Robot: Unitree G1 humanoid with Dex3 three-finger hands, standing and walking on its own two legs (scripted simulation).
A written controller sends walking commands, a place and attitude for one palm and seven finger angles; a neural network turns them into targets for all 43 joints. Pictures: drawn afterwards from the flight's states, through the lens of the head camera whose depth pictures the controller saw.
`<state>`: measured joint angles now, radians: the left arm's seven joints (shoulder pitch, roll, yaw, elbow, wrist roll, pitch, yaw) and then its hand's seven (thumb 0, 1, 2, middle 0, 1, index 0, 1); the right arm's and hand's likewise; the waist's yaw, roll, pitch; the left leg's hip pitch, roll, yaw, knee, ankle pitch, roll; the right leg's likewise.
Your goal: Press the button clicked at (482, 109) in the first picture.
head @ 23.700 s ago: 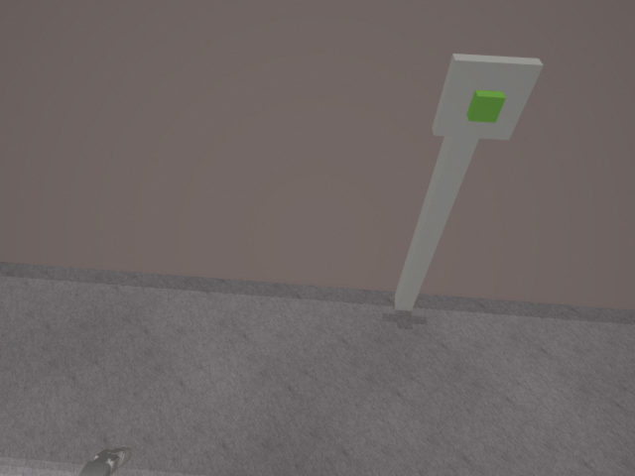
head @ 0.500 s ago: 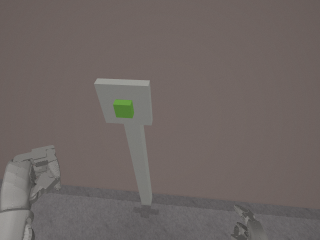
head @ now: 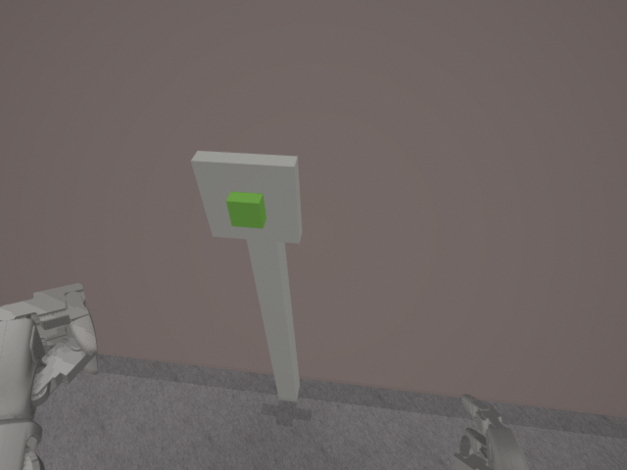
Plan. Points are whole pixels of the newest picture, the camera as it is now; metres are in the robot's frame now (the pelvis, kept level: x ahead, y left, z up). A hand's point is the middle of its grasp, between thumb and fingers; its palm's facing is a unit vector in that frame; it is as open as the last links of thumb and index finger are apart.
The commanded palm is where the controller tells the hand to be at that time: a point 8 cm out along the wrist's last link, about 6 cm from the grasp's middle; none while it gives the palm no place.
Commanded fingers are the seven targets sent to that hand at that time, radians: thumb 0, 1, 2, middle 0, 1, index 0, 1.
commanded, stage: step back with the hand held close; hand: left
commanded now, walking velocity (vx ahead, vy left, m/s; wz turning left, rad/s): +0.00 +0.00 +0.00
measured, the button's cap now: (247, 208) +0.48 +0.18 +0.08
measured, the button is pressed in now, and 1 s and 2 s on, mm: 0 0 0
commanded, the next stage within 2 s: stop stepping back and stand still in 1.32 s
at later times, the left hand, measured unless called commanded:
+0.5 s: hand (75, 356) +0.17 +0.25 +0.16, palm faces +0.29 -0.82 -0.50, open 3.1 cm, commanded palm +0.10 +0.29 +0.17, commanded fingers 0.00 0.90 0.90 -1.30 -1.50 -1.30 -1.50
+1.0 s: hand out of the picture +0.07 +0.27 +0.16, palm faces +0.42 -0.82 -0.40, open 3.1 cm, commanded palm +0.01 +0.31 +0.17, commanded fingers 0.00 0.90 0.90 -1.30 -1.50 -1.30 -1.50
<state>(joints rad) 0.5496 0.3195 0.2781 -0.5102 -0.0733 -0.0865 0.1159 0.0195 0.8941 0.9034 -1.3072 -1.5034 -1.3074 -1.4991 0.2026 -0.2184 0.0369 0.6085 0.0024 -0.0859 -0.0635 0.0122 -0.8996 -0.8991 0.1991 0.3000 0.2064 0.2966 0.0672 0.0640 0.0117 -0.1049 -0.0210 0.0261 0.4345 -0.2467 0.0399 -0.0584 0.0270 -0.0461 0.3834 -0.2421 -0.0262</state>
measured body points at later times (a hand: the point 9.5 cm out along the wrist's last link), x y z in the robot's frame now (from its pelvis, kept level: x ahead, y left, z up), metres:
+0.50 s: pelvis -0.03 +0.01 +0.00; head -0.01 +0.02 +0.44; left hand +0.14 +0.29 +0.18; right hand +0.14 -0.24 -0.08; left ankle +0.00 +0.09 -0.74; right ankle -0.01 -0.10 -0.74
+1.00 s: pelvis -0.11 +0.03 -0.02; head -0.10 +0.06 +0.43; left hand +0.05 +0.31 +0.18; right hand +0.06 -0.21 -0.10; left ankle -0.05 +0.11 -0.73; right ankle -0.02 -0.10 -0.74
